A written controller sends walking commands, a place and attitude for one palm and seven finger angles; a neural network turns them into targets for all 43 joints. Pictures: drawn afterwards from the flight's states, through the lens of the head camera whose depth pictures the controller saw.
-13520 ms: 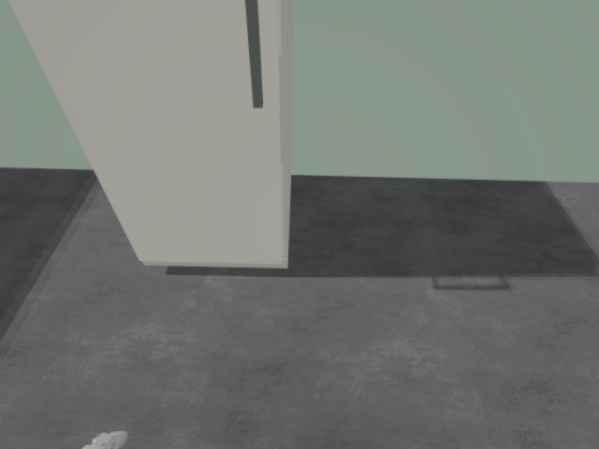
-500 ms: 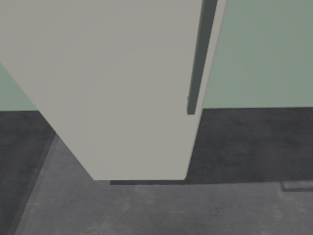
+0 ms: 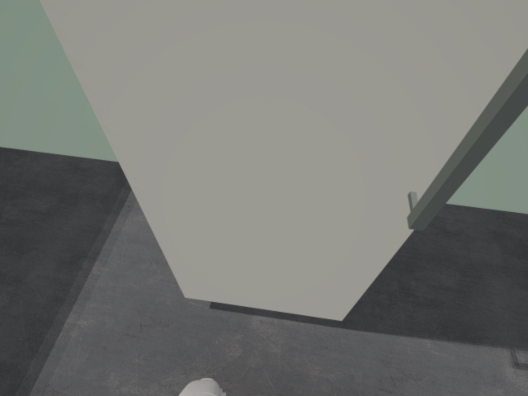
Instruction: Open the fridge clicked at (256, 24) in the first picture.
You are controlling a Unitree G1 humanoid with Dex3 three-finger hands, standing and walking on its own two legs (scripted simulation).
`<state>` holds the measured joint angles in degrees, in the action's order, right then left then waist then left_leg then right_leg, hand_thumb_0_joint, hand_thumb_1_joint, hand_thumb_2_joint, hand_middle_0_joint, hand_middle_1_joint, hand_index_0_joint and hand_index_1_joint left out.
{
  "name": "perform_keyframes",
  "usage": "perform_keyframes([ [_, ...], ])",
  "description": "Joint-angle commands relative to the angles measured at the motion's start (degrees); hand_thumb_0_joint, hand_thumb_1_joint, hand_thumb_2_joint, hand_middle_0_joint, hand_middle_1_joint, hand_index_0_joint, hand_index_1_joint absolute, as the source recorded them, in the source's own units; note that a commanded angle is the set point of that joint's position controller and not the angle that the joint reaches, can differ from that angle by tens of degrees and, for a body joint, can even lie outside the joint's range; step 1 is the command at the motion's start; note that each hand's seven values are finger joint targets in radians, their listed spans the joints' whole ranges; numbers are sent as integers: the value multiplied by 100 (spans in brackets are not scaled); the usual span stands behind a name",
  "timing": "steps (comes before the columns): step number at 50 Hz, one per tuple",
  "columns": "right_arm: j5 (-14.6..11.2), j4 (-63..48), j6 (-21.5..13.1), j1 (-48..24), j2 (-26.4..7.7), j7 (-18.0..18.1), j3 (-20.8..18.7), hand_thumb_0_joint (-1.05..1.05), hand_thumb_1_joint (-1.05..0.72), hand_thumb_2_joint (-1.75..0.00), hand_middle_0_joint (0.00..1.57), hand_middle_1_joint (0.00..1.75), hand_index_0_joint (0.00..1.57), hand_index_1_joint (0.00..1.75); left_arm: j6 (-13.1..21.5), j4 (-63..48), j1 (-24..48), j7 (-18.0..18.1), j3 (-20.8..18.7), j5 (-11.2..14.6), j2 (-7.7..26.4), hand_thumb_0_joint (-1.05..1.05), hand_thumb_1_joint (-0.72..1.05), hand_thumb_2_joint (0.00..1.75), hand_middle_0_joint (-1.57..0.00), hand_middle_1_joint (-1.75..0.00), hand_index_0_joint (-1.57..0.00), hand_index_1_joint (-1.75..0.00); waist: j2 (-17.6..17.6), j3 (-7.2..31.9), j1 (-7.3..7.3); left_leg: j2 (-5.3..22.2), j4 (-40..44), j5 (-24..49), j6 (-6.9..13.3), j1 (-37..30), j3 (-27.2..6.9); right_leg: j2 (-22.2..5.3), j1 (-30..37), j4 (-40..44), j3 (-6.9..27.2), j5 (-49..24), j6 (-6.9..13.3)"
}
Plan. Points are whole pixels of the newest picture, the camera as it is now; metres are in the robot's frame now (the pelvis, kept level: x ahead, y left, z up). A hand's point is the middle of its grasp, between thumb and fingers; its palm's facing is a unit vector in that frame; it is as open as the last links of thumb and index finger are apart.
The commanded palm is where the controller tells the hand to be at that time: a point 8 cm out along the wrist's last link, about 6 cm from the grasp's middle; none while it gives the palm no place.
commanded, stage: come to a stop and stand still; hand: right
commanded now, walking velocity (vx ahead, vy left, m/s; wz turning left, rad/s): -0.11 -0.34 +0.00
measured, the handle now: (475, 126) +0.40 -0.19 +0.23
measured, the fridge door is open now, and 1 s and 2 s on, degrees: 0 0 0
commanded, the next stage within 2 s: look again from close up in 1.30 s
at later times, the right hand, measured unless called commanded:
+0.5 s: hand out of the picture -0.04 -0.25 -0.17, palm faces +0.11 +0.97 -0.22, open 7.4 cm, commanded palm none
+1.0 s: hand out of the picture -0.09 -0.20 -0.16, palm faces +0.03 +0.99 -0.16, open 7.3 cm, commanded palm none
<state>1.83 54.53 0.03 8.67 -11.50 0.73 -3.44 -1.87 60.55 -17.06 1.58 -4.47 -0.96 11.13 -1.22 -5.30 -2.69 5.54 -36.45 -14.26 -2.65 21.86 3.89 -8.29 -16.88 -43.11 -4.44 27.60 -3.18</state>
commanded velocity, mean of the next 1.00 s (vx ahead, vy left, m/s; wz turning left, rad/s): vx -0.01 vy -0.04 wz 0.00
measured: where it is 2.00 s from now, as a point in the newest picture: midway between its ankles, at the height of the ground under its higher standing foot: outside the picture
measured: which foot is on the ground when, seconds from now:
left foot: down 0.00-0.32, up 0.34-0.68, down 0.70-1.00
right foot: up 0.00-0.30, down 0.32-1.00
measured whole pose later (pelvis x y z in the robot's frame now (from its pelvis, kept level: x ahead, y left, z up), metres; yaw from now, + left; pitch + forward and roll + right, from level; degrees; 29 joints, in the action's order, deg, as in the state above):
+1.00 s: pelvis -0.08 -0.04 +0.02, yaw -1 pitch -2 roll +0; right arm 0.8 64.3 0.5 17.7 -7.1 2.3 0.1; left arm -0.9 66.5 -19.2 1.3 -0.5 -0.5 6.6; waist 0.7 -0.6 -1.4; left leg 0.0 -24.0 -14.7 0.9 7.8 3.0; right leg 0.6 -12.0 -22.3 -7.4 9.0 3.0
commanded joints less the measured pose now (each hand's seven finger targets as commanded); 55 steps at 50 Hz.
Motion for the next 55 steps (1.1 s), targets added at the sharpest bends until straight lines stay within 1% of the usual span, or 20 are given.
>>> perform_keyframes([
  [1,13,-102,-70,633,-1209,147,-251,0,-90,-90,20,30,20,30,-58,-415,-280,-9,32,-10,135,0,90,90,-20,-30,-20,-30,1981,888,375,1712,1380,3728,1022,-1213,-1513,501,-1029,-1985,407,637,133],
  [3,-21,-125,-42,510,-985,203,-199,0,-90,-90,20,30,20,30,-63,-369,-165,-28,-52,-16,461,0,90,90,-20,-30,-20,-30,1943,785,416,1649,1312,3847,1126,-1332,-1259,461,-1235,-2527,576,172,42],
  [5,-7,-182,-8,425,-1022,235,-232,0,-90,-90,20,30,20,30,-85,-412,-66,-77,-27,-10,429,0,90,90,-20,-30,-20,-30,1396,899,399,1600,1245,3577,1104,-1262,-976,504,-1149,-2379,536,-55,14],
  [8,21,-180,9,447,-1051,259,-252,0,-90,-90,20,30,20,30,-157,-520,128,-138,-18,-40,363,0,90,90,-20,-30,-20,-30,1303,766,437,1634,1488,2672,1099,-950,-1013,569,-982,-1972,449,-219,-27],
  [12,76,-279,62,251,-1120,237,-288,0,-90,-90,20,30,20,30,-37,-595,11,-160,17,6,238,0,90,90,-20,-30,-20,-30,1313,840,353,1605,1476,1582,1084,-674,-1094,558,-252,-312,280,-56,60],
  [14,31,-300,127,102,-1034,184,-256,0,-90,-90,20,30,20,30,42,-469,-425,-143,18,33,220,0,90,90,-20,-30,-20,-30,1210,868,127,1246,1149,852,776,-146,-871,716,740,1162,-15,-894,95],
  [15,-23,-335,189,123,-824,161,-207,0,-90,-90,20,30,20,30,94,-422,-649,-134,0,33,416,0,90,90,-20,-30,-20,-30,473,906,15,838,596,140,520,236,-551,556,1210,1921,179,-1213,121],
  [16,-81,-428,257,223,-443,137,-140,0,-90,-90,20,30,20,30,141,-525,-514,-116,-96,-29,914,0,90,90,-20,-30,-20,-30,-1365,656,52,62,-503,-1220,96,1040,60,-631,1018,2750,1708,-1222,464],
  [17,-67,-467,319,-9,-327,157,-109,0,-90,-90,20,30,20,30,81,-736,-121,-82,-144,-69,1244,0,90,90,-20,-30,-20,-30,-1880,166,-1,-293,-1485,-1885,-1,829,-188,-1217,-293,3283,2222,-1003,865],
  [18,-67,-414,342,47,-421,134,-162,0,-90,-90,20,30,20,30,58,-880,368,-37,-80,-105,1104,0,90,90,-20,-30,-20,-30,-1342,-67,192,-131,-1981,-1499,67,457,-557,-1147,-991,3400,1902,-516,1085],
  [19,-2,-277,369,195,-368,148,-153,0,-90,-90,20,30,20,30,112,-868,533,-19,-28,-116,937,0,90,90,-20,-30,-20,-30,-1490,-70,292,-198,-2339,-1315,106,543,-665,-861,-944,3394,1806,-707,990],
  [21,27,-11,335,585,-417,104,-161,0,-90,-90,20,30,20,30,142,-853,625,20,68,-83,716,0,90,90,-20,-30,-20,-30,-742,30,395,-283,-2807,-709,104,831,-672,-468,-264,3045,1191,-1258,813],
  [24,-4,170,245,826,-350,88,-66,0,-90,-90,20,30,20,30,206,-739,408,53,112,-12,570,0,90,90,-20,-30,-20,-30,-322,378,358,-243,-2423,-574,11,880,-554,-354,631,2855,936,-2146,988],
  [30,-42,246,173,731,-152,112,127,0,-90,-90,20,30,20,30,227,-373,-110,81,118,-24,545,0,90,90,-20,-30,-20,-30,-471,720,110,-185,-38,-1208,41,-93,-279,-672,1430,2694,1301,-3221,1332],
  [33,-56,574,118,1265,-138,148,159,0,-90,-90,20,30,20,30,237,-226,-3,60,147,33,555,0,90,90,-20,-30,-20,-30,-219,807,341,-201,1389,-26,111,-1098,-228,-398,1012,2495,1119,-2882,991],
  [34,-52,641,61,1329,-248,172,164,0,-90,-90,20,30,20,30,255,-183,-17,38,175,73,409,0,90,90,-20,-30,-20,-30,38,751,351,-31,1793,534,196,-1518,-520,-175,637,2309,990,-2706,776],
  [36,-73,692,-6,1186,-380,192,198,0,-90,-90,20,30,20,30,254,-147,34,4,262,94,187,0,90,90,-20,-30,-20,-30,575,397,227,557,1811,876,487,-1201,-1029,263,455,2280,543,-1982,440],
  [38,-105,739,-70,1044,-264,180,237,0,-90,-90,20,30,20,30,215,35,-86,-2,290,35,190,0,90,90,-20,-30,-20,-30,958,251,157,425,1849,536,528,-762,-988,249,836,2319,502,-1967,427],
  [47,-110,852,-11,1244,-138,179,254,0,-90,-90,20,30,20,30,162,411,-356,-14,339,16,126,0,90,90,-20,-30,-20,-30,95,-292,230,123,2043,-783,393,-503,-807,199,408,2781,668,-815,450],
  [55,-115,880,-48,1395,5,183,263,0,-90,-90,20,30,20,30,198,496,-587,15,326,18,-9,0,90,90,-20,-30,-20,-30,137,-45,224,96,1953,-440,420,-638,-763,164,446,2704,686,-1048,472],
])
